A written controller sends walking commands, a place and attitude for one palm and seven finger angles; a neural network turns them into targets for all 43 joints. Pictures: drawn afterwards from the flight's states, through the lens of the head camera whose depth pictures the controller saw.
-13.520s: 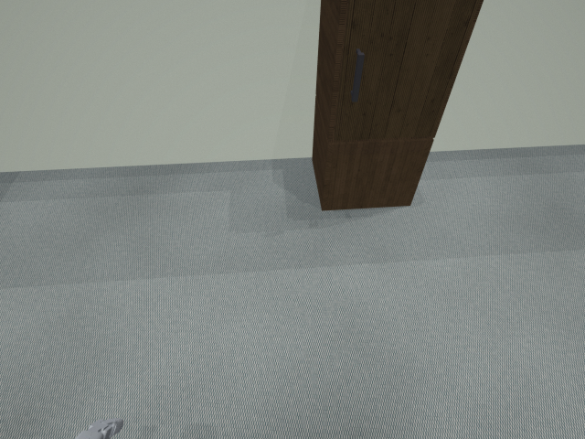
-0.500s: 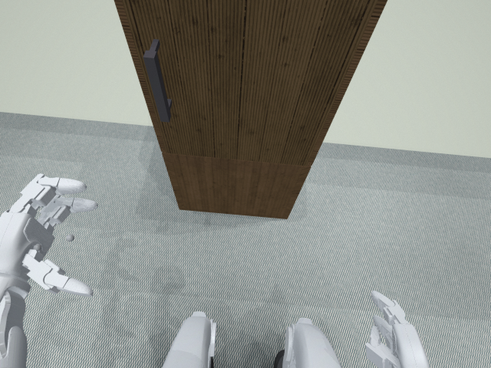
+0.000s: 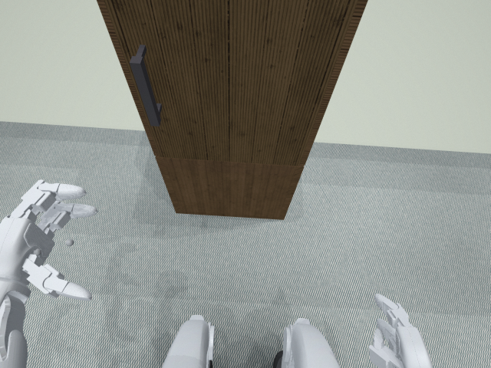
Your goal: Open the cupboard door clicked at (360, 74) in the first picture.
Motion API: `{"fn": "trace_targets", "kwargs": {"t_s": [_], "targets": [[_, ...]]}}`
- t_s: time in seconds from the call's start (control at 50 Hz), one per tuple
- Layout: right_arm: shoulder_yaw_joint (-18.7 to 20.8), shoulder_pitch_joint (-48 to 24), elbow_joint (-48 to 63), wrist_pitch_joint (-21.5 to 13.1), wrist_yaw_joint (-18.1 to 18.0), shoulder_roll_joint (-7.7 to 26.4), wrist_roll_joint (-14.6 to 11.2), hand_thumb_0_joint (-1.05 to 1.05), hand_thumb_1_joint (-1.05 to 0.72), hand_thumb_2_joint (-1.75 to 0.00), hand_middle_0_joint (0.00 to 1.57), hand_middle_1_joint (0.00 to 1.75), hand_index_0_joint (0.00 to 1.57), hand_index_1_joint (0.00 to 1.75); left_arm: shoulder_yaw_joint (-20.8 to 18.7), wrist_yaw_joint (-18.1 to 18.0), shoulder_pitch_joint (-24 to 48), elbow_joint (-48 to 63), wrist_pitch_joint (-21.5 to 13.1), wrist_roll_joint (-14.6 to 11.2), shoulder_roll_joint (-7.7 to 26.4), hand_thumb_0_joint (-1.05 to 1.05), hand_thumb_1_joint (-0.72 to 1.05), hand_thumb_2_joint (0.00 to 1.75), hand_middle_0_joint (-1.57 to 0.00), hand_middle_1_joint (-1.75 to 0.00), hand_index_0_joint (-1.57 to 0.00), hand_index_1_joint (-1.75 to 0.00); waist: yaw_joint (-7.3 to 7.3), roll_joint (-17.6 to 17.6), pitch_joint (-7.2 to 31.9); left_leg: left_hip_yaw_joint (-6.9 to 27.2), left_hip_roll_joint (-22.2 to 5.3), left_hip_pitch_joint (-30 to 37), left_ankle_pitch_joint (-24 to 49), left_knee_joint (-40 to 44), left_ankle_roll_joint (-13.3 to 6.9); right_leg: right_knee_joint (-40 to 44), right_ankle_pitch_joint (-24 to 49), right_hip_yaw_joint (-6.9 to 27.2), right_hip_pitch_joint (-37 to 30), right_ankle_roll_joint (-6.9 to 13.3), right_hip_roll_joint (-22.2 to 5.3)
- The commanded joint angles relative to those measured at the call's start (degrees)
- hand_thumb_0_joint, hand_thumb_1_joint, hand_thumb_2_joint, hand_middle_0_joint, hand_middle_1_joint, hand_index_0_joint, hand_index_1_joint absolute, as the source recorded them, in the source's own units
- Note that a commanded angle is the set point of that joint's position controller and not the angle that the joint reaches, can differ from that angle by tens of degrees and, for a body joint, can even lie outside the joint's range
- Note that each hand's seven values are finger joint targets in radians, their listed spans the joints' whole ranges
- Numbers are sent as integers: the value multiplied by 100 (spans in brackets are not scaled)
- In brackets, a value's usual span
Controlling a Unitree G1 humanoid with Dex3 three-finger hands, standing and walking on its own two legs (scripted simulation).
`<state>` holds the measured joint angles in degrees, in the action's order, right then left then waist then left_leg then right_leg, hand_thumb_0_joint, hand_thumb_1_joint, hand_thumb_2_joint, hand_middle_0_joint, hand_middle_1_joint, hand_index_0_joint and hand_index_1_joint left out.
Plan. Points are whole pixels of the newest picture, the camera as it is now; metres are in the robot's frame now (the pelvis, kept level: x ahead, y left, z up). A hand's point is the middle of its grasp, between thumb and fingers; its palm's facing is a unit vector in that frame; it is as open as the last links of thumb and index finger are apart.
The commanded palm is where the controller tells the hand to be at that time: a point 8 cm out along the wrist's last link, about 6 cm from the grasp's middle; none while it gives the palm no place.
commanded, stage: raise the hand with hooked fingers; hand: left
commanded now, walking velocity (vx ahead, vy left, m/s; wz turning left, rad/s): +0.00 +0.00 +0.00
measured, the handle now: (149, 88) +0.61 +0.23 +0.04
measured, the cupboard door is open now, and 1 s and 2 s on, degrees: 0 0 0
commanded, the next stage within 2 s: move the hooked fingers beside the handle in 0.02 s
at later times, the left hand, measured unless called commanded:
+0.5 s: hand (87, 197) +0.36 +0.27 +0.04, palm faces -0.05 -1.00 -0.03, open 14.0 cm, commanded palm +0.33 +0.32 +0.04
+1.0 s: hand (98, 154) +0.44 +0.28 +0.04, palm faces +0.01 -1.00 -0.03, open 14.0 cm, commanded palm +0.42 +0.33 +0.04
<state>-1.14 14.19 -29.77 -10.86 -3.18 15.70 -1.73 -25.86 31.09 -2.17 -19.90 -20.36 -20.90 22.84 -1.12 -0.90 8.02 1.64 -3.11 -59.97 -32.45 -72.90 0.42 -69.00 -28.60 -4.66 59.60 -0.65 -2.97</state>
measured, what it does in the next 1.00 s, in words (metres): stands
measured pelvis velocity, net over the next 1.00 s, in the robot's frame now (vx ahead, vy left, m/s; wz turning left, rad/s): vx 0.00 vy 0.00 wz -0.03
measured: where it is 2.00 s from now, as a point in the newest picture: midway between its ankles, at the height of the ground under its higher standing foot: outside the picture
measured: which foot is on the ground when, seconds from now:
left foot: down 0.00-1.00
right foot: down 0.00-1.00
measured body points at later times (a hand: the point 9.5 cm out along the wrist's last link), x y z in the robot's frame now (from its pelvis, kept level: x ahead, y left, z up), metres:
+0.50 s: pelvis +0.00 +0.00 -0.01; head +0.12 +0.02 +0.43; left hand +0.35 +0.32 +0.04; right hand +0.14 -0.26 -0.10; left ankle +0.02 +0.12 -0.63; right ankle +0.04 -0.13 -0.63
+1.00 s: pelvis +0.00 +0.00 -0.01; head +0.14 +0.03 +0.41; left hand +0.43 +0.33 +0.04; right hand +0.08 -0.27 -0.11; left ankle +0.02 +0.12 -0.63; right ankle +0.04 -0.13 -0.63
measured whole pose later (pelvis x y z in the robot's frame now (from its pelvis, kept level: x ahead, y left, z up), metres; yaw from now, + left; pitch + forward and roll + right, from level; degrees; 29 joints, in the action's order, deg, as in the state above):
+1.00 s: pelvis +0.00 +0.00 -0.01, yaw -2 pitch +24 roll -3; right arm -1.9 16.2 -34.5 -4.3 -2.8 16.5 -0.7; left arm -32.3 30.5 35.2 -54.5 -22.4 -11.4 33.5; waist -6.0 -0.3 7.3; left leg 0.9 -3.9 -67.1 -32.5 -75.2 0.0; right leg -70.7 -27.7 -3.6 67.1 -0.9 -2.1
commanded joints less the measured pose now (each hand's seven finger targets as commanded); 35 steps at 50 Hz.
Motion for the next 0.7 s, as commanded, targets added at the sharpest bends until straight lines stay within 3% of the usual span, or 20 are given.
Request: {"fn": "trace_targets", "kwargs": {"t_s": [0.0, 0.1, 0.14, 0.18, 0.22, 0.26, 0.28, 0.32, 0.34, 0.38, 0.4, 0.42, 0.5, 0.56, 0.58, 0.62, 0.64, 0.68], "targets": [[386, 50, 720, -283, -96, 917, -39, 0, -90, -90, 20, 30, 20, 30, -577, -11, 708, 809, -342, -238, 1343, 0, -50, 30, -30, -120, -30, -120, 22, -334, 1624, -49, 305, 898, 1288, 1102, -133, 972, 538, 234, -1193, 165, 377], [385, 63, 745, -300, -114, 918, -29, 0, -90, -90, 20, 30, 20, 30, -529, 41, 802, 993, -381, -202, 1392, 0, -50, 30, -30, -120, -30, -120, 30, -411, 1880, -50, 301, 1062, 1473, 1077, -152, 922, 757, 244, -1273, 177, 375], [376, 79, 658, -284, -156, 950, -28, 0, -90, -90, 20, 30, 20, 30, -672, 18, 1226, 761, -406, -144, 1611, 0, -50, 30, -30, -120, -30, -120, -49, -224, 1741, -40, 281, 828, 1332, 984, -161, 906, 606, 280, -1185, 155, 371], [345, 91, 530, -283, -211, 959, -23, 0, -90, -90, 20, 30, 20, 30, -692, 18, 2001, 580, -452, -77, 1777, 0, -50, 30, -30, -120, -30, -120, -140, -395, 1647, -19, 257, 763, 1177, 906, -154, 855, 424, 312, -933, 173, 382], [329, 92, 483, -312, -241, 959, -31, 0, -90, -90, 20, 30, 20, 30, -537, 32, 2308, 402, -461, -52, 1659, 0, -50, 30, -30, -120, -30, -120, -156, -578, 1615, 11, 265, 856, 1101, 966, -143, 841, 373, 276, -821, 193, 373], [331, 150, 453, -332, -274, 992, -31, 0, -90, -90, 20, 30, 20, 30, -492, 93, 2621, 252, -421, -37, 1718, 0, -50, 30, -30, -120, -30, -120, -191, -518, 1827, 1, 258, 878, 1202, 901, -165, 807, 470, 290, -870, 202, 383], [345, 192, 395, -328, -284, 1010, -27, 0, -90, -90, 20, 30, 20, 30, -556, 122, 2707, 193, -405, 13, 1839, 0, -50, 30, -30, -120, -30, -120, -143, -601, 2043, 20, 239, 1031, 1394, 930, -149, 777, 664, 270, -911, 204, 365], [365, 233, 420, -316, -248, 1006, -33, 0, -90, -90, 20, 30, 20, 30, -397, 171, 2647, 229, -315, 82, 1742, 0, -50, 30, -30, -120, -30, -120, -80, -847, 2307, 39, 237, 1357, 1688, 1020, -118, 747, 915, 207, -923, 216, 349], [372, 242, 418, -300, -227, 1007, -28, 0, -90, -90, 20, 30, 20, 30, -406, 161, 2594, 161, -243, 96, 1742, 0, -50, 30, -30, -120, -30, -120, -55, -807, 2355, 41, 236, 1407, 1792, 1043, -115, 756, 1010, 191, -949, 208, 341], [366, 305, 384, -234, -205, 1042, -23, 0, -90, -90, 20, 30, 20, 30, -613, 134, 2725, -120, -133, 116, 1982, 0, -50, 30, -30, -120, -30, -120, -73, -545, 2382, 34, 211, 1270, 1897, 997, -126, 729, 1142, 177, -1015, 187, 358], [378, 325, 393, -182, -186, 1046, -23, 0, -90, -90, 20, 30, 20, 30, -812, 83, 2591, -294, -88, 143, 2147, 0, -50, 30, -30, -120, -30, -120, -10, -449, 2394, 20, 209, 1159, 1842, 1015, -122, 727, 1106, 188, -1097, 178, 351], [355, 302, 412, -144, -171, 1030, -26, 0, -90, -90, 20, 30, 20, 30, -758, 31, 2710, -446, -55, 159, 2075, 0, -50, 30, -30, -120, -30, -120, -45, -425, 2208, 15, 221, 1039, 1758, 1030, -125, 737, 1056, 185, -1044, 169, 346], [368, 382, 422, -53, -94, 1012, 1, 0, -90, -90, 20, 30, 20, 30, -787, -176, 2936, -534, -163, 221, 2042, 0, -50, 30, -30, -120, -30, -120, -18, -543, 2318, 15, 208, 1181, 1885, 1096, -94, 708, 1112, 143, -992, 181, 362], [394, 490, 369, -4, -71, 1031, 17, 0, -90, -90, 20, 30, 20, 30, -726, -231, 3232, -531, -340, 289, 2059, 0, -50, 30, -30, -120, -30, -120, -108, -462, 2433, 23, 185, 1257, 2142, 1025, -110, 653, 1333, 151, -1012, 193, 387], [397, 532, 316, 25, -55, 1028, 19, 0, -90, -90, 20, 30, 20, 30, -675, -218, 3298, -553, -373, 353, 2051, 0, -50, 30, -30, -120, -30, -120, -118, -651, 2484, 7, 170, 1381, 2212, 1046, -94, 672, 1365, 158, -942, 188, 384], [403, 576, 265, 78, -39, 1049, 19, 0, -90, -90, 20, 30, 20, 30, -535, -197, 3465, -728, -410, 408, 1950, 0, -50, 30, -30, -120, -30, -120, -183, -619, 2390, 55, 159, 1407, 2185, 1082, -85, 679, 1288, 123, -823, 191, 384], [411, 593, 213, 103, -44, 1057, 23, 0, -90, -90, 20, 30, 20, 30, -435, -181, 3683, -920, -397, 439, 1858, 0, -50, 30, -30, -120, -30, -120, -283, -504, 2261, 44, 157, 1324, 1975, 1059, -100, 716, 1154, 123, -699, 170, 385], [401, 669, 85, 147, -90, 1118, 22, 0, -90, -90, 20, 30, 20, 30, -579, -152, 4249, -1275, -424, 481, 2138, 0, -50, 30, -30, -120, -30, -120, -366, -407, 2130, 48, 152, 1116, 1748, 999, -128, 716, 1010, 148, -588, 174, 392]]}}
